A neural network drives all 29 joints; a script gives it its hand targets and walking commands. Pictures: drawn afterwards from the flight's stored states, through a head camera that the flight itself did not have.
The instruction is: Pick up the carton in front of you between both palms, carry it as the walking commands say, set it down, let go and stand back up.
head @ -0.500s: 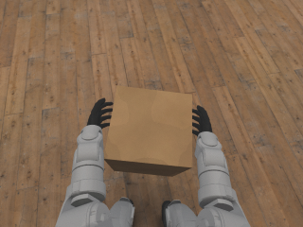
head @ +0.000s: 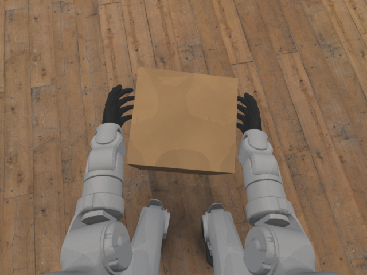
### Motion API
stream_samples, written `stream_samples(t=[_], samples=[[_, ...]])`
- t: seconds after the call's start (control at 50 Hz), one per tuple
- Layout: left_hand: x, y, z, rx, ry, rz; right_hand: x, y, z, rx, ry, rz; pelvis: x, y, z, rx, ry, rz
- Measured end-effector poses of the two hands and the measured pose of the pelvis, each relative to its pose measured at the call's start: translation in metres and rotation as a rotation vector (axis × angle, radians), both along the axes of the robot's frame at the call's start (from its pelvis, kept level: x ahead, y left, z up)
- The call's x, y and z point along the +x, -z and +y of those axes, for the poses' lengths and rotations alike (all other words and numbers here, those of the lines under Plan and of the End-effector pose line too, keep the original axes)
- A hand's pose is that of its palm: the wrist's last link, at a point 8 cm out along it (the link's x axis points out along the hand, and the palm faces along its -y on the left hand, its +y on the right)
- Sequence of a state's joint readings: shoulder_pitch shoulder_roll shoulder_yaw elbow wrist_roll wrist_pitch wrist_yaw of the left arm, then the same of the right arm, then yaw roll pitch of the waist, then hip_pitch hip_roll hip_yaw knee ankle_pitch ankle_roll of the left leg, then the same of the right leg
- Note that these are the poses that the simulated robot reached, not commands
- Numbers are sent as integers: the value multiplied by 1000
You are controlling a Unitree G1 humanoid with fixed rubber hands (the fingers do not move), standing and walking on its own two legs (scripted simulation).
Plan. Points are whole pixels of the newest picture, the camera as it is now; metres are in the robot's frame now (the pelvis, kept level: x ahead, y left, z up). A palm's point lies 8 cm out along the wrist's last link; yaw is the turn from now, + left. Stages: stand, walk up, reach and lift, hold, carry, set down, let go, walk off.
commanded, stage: set down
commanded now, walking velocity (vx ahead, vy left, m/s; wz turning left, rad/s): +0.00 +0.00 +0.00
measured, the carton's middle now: (180, 131) +0.43 +0.04 -0.15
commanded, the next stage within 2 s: none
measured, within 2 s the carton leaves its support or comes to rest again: rests again in 1.58 s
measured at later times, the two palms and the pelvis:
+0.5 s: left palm (126, 133) +0.44 +0.20 -0.24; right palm (227, 135) +0.45 -0.10 -0.24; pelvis -0.03 +0.00 -0.12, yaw +0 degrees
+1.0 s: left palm (134, 138) +0.46 +0.20 -0.37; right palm (219, 139) +0.48 -0.10 -0.38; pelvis -0.04 +0.00 -0.22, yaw +0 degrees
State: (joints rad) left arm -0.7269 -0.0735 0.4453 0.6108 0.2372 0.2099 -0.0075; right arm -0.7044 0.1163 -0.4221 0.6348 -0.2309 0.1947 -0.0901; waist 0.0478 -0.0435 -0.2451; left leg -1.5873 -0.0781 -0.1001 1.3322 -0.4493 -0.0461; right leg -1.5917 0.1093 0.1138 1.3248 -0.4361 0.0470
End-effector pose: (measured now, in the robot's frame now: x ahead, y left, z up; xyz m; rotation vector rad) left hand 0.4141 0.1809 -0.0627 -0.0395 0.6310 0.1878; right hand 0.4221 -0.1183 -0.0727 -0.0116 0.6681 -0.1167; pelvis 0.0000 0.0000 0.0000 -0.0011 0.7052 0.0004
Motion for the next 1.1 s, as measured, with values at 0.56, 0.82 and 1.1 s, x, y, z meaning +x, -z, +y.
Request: stream_samples(t=[0.56, 0.82, 1.1], samples=[[27, 190, 17, 8, -19, 44, 35, 190, 16, -9, -42, 41, -29, 138, 3, -14, -10, 124], [39, 269, 17, 25, -12, 78, 49, 269, 17, -31, -65, 76, -43, 195, 1, -8, -7, 102], [49, 307, 17, 15, -24, 91, 60, 308, 16, -40, -84, 90, -37, 227, -3, 3, 1, 30]])
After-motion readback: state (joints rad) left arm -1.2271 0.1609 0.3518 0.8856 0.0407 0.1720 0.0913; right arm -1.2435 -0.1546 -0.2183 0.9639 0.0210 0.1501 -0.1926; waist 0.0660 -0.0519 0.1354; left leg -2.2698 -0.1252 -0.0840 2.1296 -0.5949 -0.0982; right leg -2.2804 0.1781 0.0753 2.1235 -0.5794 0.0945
